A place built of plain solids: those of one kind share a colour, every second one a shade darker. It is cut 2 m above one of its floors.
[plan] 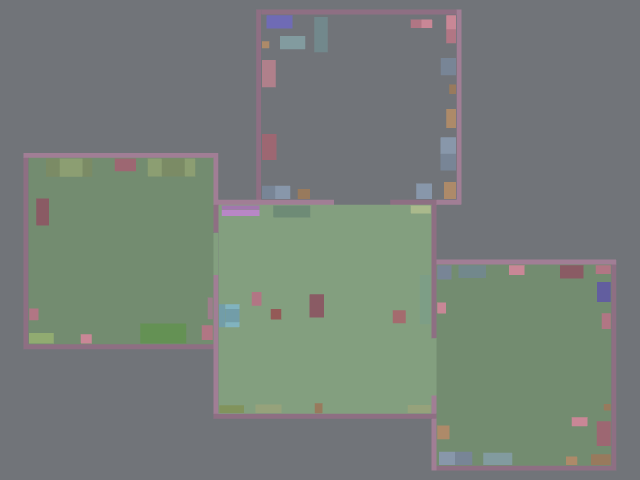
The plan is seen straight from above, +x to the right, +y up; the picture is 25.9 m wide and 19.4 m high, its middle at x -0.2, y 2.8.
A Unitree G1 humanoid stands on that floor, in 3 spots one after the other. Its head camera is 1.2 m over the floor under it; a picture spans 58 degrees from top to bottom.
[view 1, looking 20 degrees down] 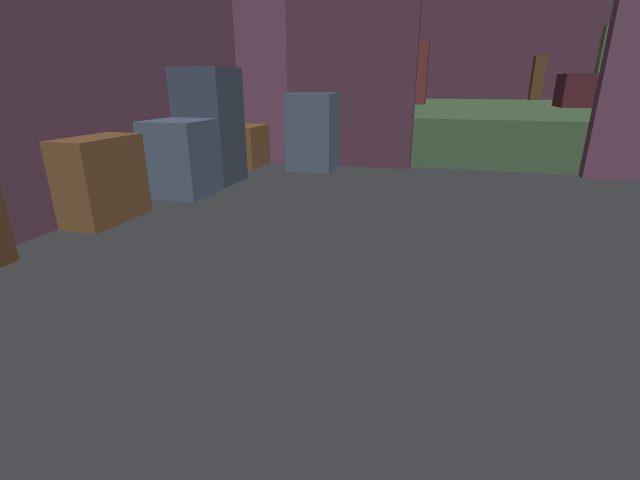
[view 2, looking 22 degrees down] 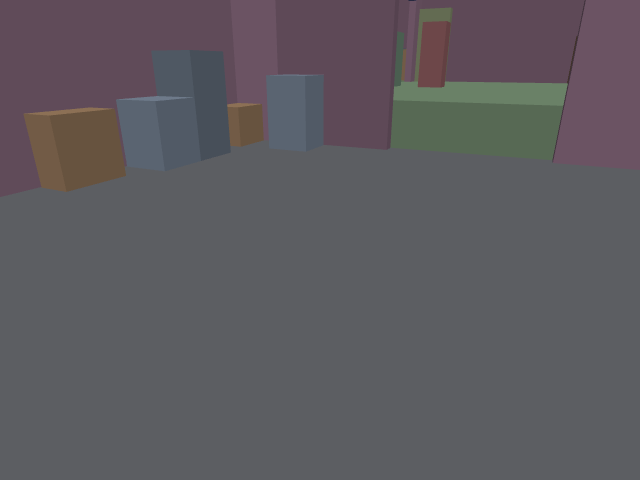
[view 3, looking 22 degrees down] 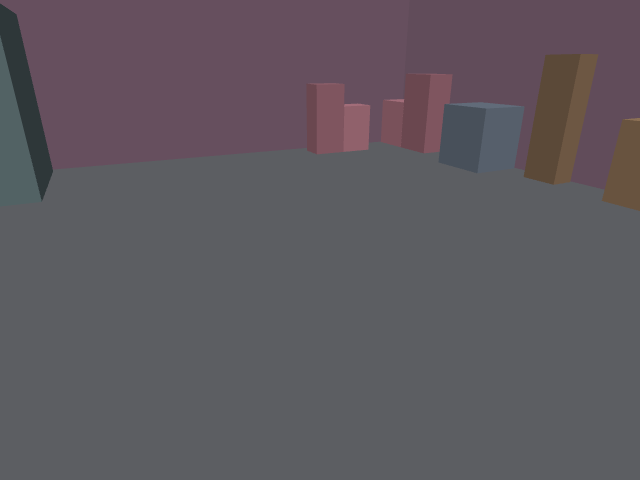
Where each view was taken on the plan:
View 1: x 2.15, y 10.87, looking -74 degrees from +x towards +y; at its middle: ground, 3.51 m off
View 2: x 0.75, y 10.88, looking -65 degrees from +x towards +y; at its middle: ground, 3.20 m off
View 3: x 0.75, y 5.70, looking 64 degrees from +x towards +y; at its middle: ground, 3.20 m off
